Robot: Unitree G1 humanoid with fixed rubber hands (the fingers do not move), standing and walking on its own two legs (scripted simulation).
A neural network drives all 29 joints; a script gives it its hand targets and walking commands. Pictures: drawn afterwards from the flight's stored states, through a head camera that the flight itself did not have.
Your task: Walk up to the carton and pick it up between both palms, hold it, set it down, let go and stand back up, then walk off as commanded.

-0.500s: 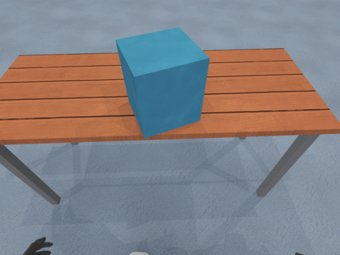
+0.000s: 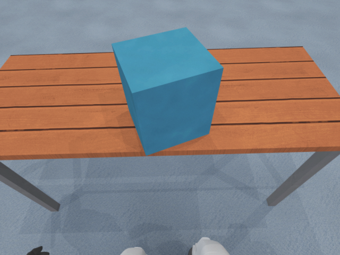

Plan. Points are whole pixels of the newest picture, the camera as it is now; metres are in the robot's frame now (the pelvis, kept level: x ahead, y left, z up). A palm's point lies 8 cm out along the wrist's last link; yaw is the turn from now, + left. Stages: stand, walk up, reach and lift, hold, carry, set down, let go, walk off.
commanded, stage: walk up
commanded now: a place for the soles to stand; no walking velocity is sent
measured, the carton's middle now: (165, 93) +0.52 +0.03 +0.06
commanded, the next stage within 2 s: reach and lift in 2.00 s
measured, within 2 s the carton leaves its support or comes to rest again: neither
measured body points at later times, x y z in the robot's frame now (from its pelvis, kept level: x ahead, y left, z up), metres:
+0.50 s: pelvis +0.04 +0.02 +0.01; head +0.05 +0.01 +0.46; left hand +0.11 +0.36 -0.08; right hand +0.08 -0.31 -0.11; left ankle +0.08 +0.18 -0.71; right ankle +0.10 -0.09 -0.71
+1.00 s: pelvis +0.06 +0.04 +0.01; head +0.07 +0.04 +0.46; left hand +0.17 +0.38 -0.07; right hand +0.17 -0.28 -0.09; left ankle +0.08 +0.18 -0.71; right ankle +0.09 -0.09 -0.71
